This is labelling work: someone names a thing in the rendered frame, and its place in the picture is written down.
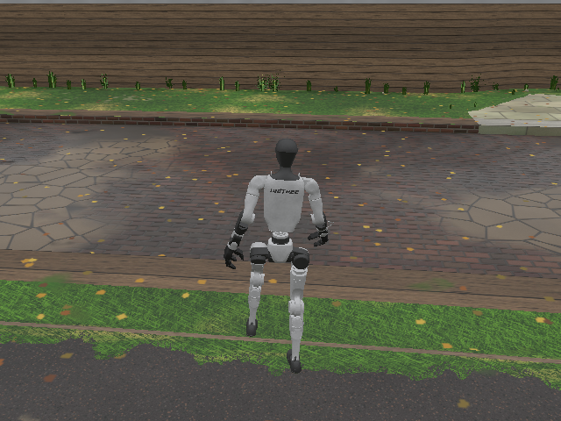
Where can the left robot forearm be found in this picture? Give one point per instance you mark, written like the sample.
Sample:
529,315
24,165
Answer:
238,233

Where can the humanoid robot head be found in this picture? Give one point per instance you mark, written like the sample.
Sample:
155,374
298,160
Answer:
286,150

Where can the right robot hand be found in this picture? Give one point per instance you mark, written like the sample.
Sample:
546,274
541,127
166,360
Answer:
319,242

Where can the right robot forearm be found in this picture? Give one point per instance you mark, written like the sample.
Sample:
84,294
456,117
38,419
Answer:
322,228

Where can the left robot hand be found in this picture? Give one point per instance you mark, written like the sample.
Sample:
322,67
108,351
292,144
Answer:
228,256

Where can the humanoid robot torso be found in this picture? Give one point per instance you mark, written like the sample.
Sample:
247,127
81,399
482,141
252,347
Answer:
282,212

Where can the right robot upper arm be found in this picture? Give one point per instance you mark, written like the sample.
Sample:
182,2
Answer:
315,200

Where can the left robot upper arm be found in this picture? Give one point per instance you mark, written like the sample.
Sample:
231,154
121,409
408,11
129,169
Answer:
251,198

